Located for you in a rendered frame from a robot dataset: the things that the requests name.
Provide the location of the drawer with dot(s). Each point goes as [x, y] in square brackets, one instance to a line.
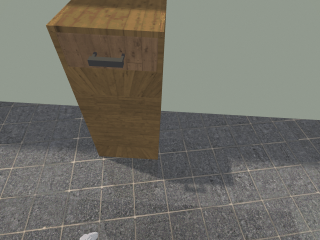
[141, 53]

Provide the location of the cabinet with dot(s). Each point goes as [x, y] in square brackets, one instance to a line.
[121, 108]

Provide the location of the handle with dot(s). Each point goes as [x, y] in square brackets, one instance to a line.
[114, 62]

